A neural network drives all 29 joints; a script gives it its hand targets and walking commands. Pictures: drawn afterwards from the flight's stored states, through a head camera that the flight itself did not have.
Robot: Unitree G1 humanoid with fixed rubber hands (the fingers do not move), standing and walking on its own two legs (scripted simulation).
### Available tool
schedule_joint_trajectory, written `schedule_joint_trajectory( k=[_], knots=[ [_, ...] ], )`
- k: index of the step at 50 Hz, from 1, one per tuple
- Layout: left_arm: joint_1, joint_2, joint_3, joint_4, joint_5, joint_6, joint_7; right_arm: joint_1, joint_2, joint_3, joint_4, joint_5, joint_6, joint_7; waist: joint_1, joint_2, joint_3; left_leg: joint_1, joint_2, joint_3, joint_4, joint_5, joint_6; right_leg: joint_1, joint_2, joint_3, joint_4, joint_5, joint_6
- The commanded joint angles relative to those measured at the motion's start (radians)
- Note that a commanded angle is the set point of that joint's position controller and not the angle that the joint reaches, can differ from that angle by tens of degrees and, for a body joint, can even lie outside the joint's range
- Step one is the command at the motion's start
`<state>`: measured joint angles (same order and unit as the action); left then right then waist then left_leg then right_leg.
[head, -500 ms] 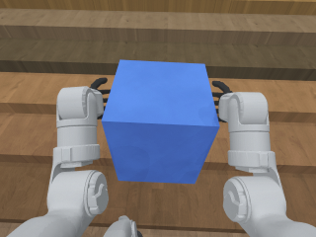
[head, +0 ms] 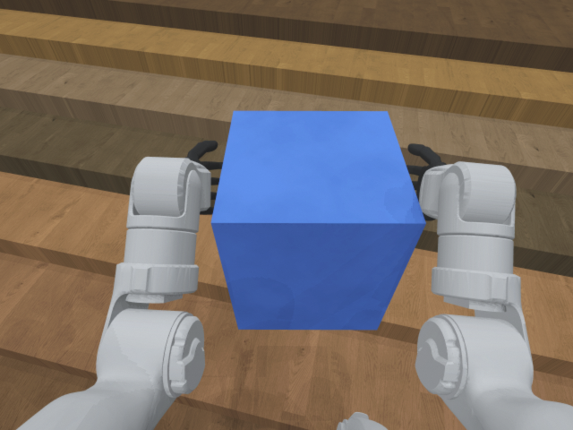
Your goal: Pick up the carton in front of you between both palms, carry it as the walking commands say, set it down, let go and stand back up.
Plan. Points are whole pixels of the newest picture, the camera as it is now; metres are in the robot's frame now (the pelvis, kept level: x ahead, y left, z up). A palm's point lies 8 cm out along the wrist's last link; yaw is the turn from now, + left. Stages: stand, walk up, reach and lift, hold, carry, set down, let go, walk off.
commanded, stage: carry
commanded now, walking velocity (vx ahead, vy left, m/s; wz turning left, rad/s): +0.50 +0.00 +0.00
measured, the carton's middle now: (309, 226) +0.38 +0.02 +0.10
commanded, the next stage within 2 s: none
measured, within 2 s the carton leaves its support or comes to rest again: neither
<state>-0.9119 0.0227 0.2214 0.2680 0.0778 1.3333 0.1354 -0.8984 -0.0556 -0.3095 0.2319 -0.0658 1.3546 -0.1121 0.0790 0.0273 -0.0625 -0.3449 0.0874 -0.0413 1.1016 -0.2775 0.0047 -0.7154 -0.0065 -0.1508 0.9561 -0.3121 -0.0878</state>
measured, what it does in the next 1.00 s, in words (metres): climbs: left foot 0.10 m higher, then right foot 0.10 m higher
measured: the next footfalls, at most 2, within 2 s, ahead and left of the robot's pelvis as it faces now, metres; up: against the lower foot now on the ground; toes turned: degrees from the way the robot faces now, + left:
left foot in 0.46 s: +0.50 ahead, +0.16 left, +0.10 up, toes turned +6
right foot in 1.00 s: +0.75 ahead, -0.08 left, +0.20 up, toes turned -7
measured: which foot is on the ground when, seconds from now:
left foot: up 0.00-0.44, down 0.46-1.00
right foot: down 0.00-0.46, up 0.48-0.98, down 1.00-1.00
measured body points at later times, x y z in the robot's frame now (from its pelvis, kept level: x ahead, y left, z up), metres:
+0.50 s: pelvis +0.30 +0.07 +0.09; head +0.30 +0.06 +0.54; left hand +0.69 +0.20 +0.26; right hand +0.67 -0.11 +0.26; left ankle +0.46 +0.16 -0.57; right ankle +0.12 -0.08 -0.60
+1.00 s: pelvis +0.56 +0.05 +0.19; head +0.55 +0.07 +0.64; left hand +0.95 +0.19 +0.37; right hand +0.94 -0.11 +0.37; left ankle +0.46 +0.16 -0.56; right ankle +0.73 -0.08 -0.41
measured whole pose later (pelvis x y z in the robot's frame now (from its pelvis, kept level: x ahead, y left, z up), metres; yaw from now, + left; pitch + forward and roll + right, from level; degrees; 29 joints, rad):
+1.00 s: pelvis +0.56 +0.05 +0.19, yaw +0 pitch +4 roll -2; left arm -0.92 0.06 0.26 0.27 0.07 1.38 0.12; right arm -0.89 -0.02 -0.28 0.23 -0.06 1.37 -0.12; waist -0.03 0.00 -0.12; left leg -0.06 0.08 0.10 0.31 -0.31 0.01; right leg -1.00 -0.10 -0.14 1.25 -0.32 -0.11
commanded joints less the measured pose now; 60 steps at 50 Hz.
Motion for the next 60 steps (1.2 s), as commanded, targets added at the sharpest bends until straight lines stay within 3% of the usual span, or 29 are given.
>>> schedule_joint_trajectory(
  k=[1,2,5,9,12,15,18,19,20,21,22,23,24,25,26,28,31,35,38,41,45,48,51,52,53,54,55,57,60],
  knots=[
    [-0.815,-1.154,-0.515,-0.184,-0.529,-0.03,-0.25,-0.7,1.118,0.493,-0.043,0.361,-0.023,0.217,0.012,-0.164,-0.634,-0.447,-0.131,-0.094,0.688,-0.027,0.041,0.895,-0.292,0.71,-0.409,0.647,-0.248],
    [-0.897,-1.181,-0.54,-0.259,-0.558,-0.041,-0.256,-0.74,1.112,0.488,-0.095,0.357,-0.029,0.207,-0.01,-0.1,-0.57,-0.508,-0.097,-0.076,0.68,-0.016,0.06,0.819,-0.282,0.669,-0.442,0.332,-0.203],
    [-0.971,-1.217,-0.573,-0.377,-0.611,-0.044,-0.259,-0.809,1.095,0.532,-0.225,0.371,-0.034,0.17,-0.034,-0.104,-0.475,-0.571,-0.05,-0.037,0.579,-0.026,0.096,0.742,-0.245,0.53,-0.508,0.033,-0.142],
    [-0.887,-1.148,-0.563,-0.398,-0.585,-0.016,-0.244,-0.747,1.066,0.576,-0.268,0.37,-0.027,0.143,-0.013,-0.119,-0.489,-0.628,-0.027,0.058,0.411,-0.048,0.094,0.823,-0.264,0.415,-0.519,0.24,-0.165],
    [-0.771,-1.073,-0.537,-0.308,-0.521,0.009,-0.239,-0.712,1.045,0.595,-0.22,0.366,-0.006,0.145,0.047,-0.154,-0.462,-0.963,0.006,0.044,0.651,-0.168,0.091,1.048,-0.341,0.512,-0.551,0.279,-0.229],
    [-0.767,-1.034,-0.53,-0.242,-0.49,0.021,-0.245,-0.714,1.029,0.59,-0.133,0.359,0.01,0.16,0.042,-0.1,-0.352,-1.156,0.039,0.025,0.65,-0.303,0.082,1.085,-0.322,0.47,-0.616,0.21,-0.179],
    [-0.776,-1.036,-0.504,-0.188,-0.487,0.024,-0.256,-0.715,1.047,0.576,-0.067,0.369,0.015,0.169,-0.019,-0.132,-0.282,-0.733,0.05,0.135,0.192,-0.141,0.072,0.769,-0.21,0.232,-0.765,0.247,-0.107],
    [-0.78,-1.039,-0.49,-0.175,-0.482,0.024,-0.258,-0.714,1.065,0.572,-0.055,0.377,0.013,0.171,-0.033,-0.174,-0.288,-0.498,0.021,0.201,0.032,-0.064,0.083,0.631,-0.178,0.134,-0.787,0.371,-0.091],
    [-0.766,-1.043,-0.472,-0.145,-0.476,0.026,-0.26,-0.714,1.079,0.561,-0.032,0.388,0.011,0.173,-0.069,-0.24,-0.319,-0.306,-0.05,0.268,-0.028,0.012,0.099,0.571,-0.173,0.07,-0.743,0.746,-0.085],
    [-0.75,-1.051,-0.456,-0.115,-0.469,0.026,-0.261,-0.707,1.09,0.553,-0.011,0.396,0.007,0.175,-0.115,-0.28,-0.37,-0.198,-0.112,0.322,-0.079,0.031,0.107,0.618,-0.176,0.026,-0.608,1.138,-0.064],
    [-0.739,-1.056,-0.439,-0.092,-0.45,0.023,-0.263,-0.69,1.11,0.545,0.011,0.403,0.001,0.18,-0.195,-0.277,-0.465,-0.045,-0.157,0.336,-0.185,0.097,0.104,0.672,-0.175,-0.009,-0.384,1.319,-0.016],
    [-0.732,-1.055,-0.428,-0.085,-0.434,0.016,-0.262,-0.696,1.135,0.542,0.002,0.421,-0.011,0.188,-0.268,-0.18,-0.54,0.17,-0.186,0.306,-0.431,0.185,0.088,0.624,-0.124,-0.027,-0.114,1.156,0.032],
    [-0.715,-1.059,-0.416,-0.067,-0.413,0.007,-0.258,-0.72,1.159,0.546,-0.014,0.449,-0.022,0.198,-0.228,-0.03,-0.552,0.408,-0.015,-0.065,-0.584,0.196,0.12,0.342,-0.037,0.048,0.128,0.518,0.069],
    [-0.698,-1.068,-0.393,-0.065,-0.405,-0.001,-0.254,-0.778,1.158,0.57,-0.051,0.467,-0.045,0.204,-0.166,0.319,-0.741,0.567,0.284,-0.678,-0.664,0.391,0.301,0.145,0.099,0.18,0.591,-0.018,0.108],
    [-0.733,-1.046,-0.39,-0.099,-0.383,-0.006,-0.244,-0.816,1.208,0.586,-0.091,0.498,-0.051,0.211,-0.167,0.222,-0.749,0.53,0.233,-0.641,-0.643,0.388,0.325,0.099,0.073,0.303,0.77,0.031,0.068],
    [-0.783,-1.068,-0.403,-0.168,-0.384,-0.009,-0.226,-0.928,1.236,0.611,-0.236,0.552,-0.067,0.219,-0.153,0.075,-0.603,0.435,0.19,-0.473,-0.587,0.22,0.269,-0.048,0.021,0.253,0.795,0.045,0.03],
    [-0.798,-1.06,-0.445,-0.275,-0.396,-0.013,-0.196,-0.953,1.247,0.645,-0.353,0.578,-0.066,0.212,-0.138,0.07,-0.555,0.417,0.175,-0.351,-0.632,0.074,0.252,-0.136,-0.017,0.226,0.736,0.017,-0.003],
    [-0.74,-1.021,-0.49,-0.321,-0.397,-0.003,-0.181,-0.868,1.18,0.658,-0.384,0.54,-0.041,0.195,-0.147,0.031,-0.562,0.48,0.198,-0.267,-0.645,0.189,0.283,-0.229,-0.031,0.15,0.607,-0.048,-0.005],
    [-0.709,-0.999,-0.524,-0.293,-0.394,0.017,-0.185,-0.786,1.116,0.652,-0.316,0.501,-0.017,0.195,-0.19,0.097,-0.538,0.651,0.26,-0.316,-0.68,0.19,0.333,-0.549,-0.063,0.146,0.893,-0.143,-0.01],
    [-0.705,-0.98,-0.53,-0.208,-0.386,0.031,-0.199,-0.775,1.078,0.644,-0.25,0.477,-0.002,0.211,-0.187,0.015,-0.442,0.683,0.237,-0.3,-0.72,0.108,0.279,-0.729,-0.103,0.156,0.93,-0.203,-0.007],
    [-0.723,-1.004,-0.503,-0.107,-0.396,0.033,-0.208,-0.803,1.083,0.605,-0.16,0.477,0.002,0.236,-0.142,0.083,-0.328,0.419,0.136,-0.098,-0.861,0.088,0.216,-0.483,-0.117,0.056,0.624,-0.069,0.014],
    [-0.71,-1.061,-0.48,-0.033,-0.413,0.027,-0.212,-0.754,1.094,0.546,-0.063,0.452,0.0,0.245,-0.112,0.174,-0.301,0.256,0.101,0.1,-0.908,0.433,0.19,-0.131,-0.076,-0.037,0.255,0.034,-0.017],
    [-0.718,-1.094,-0.451,-0.013,-0.434,0.01,-0.21,-0.756,1.092,0.512,-0.041,0.418,-0.006,0.234,-0.002,0.208,-0.439,0.384,0.082,0.199,-0.543,1.384,0.123,0.189,0.083,-0.156,-0.004,0.077,-0.044],
    [-0.764,-1.122,-0.466,-0.043,-0.45,0.002,-0.21,-0.772,1.091,0.509,-0.048,0.412,-0.012,0.226,0.054,0.138,-0.543,0.347,0.052,0.215,-0.267,1.37,0.071,0.434,0.094,-0.111,-0.206,0.189,-0.046],
    [-0.736,-1.133,-0.465,-0.067,-0.478,-0.006,-0.217,-0.774,1.071,0.507,-0.071,0.403,-0.02,0.217,0.117,0.115,-0.547,0.106,0.027,0.147,-0.034,0.962,0.039,0.668,0.025,0.1,-0.403,0.201,-0.047],
    [-0.794,-1.112,-0.482,-0.123,-0.491,-0.024,-0.216,-0.738,1.126,0.495,-0.075,0.394,-0.021,0.211,0.037,-0.326,-0.639,-0.343,-0.198,0.092,0.403,-0.054,-0.046,1.025,-0.345,0.757,-0.464,0.897,-0.255],
    [-0.801,-1.154,-0.491,-0.157,-0.527,-0.027,-0.219,-0.754,1.09,0.495,-0.092,0.37,-0.026,0.198,0.053,-0.267,-0.725,-0.368,-0.183,-0.113,0.637,-0.061,0.006,1.005,-0.331,0.787,-0.423,0.952,-0.293],
    [-0.914,-1.165,-0.536,-0.316,-0.571,-0.042,-0.22,-0.792,1.095,0.504,-0.175,0.369,-0.028,0.175,0.017,-0.115,-0.605,-0.516,-0.121,-0.088,0.671,-0.015,0.065,0.921,-0.277,0.643,-0.407,0.481,-0.204],
    [-0.964,-1.172,-0.571,-0.459,-0.608,-0.033,-0.222,-0.809,1.045,0.533,-0.285,0.362,-0.021,0.141,-0.017,-0.112,-0.526,-0.584,-0.065,-0.048,0.583,-0.022,0.099,0.862,-0.253,0.516,-0.479,0.179,-0.144]
  ],
)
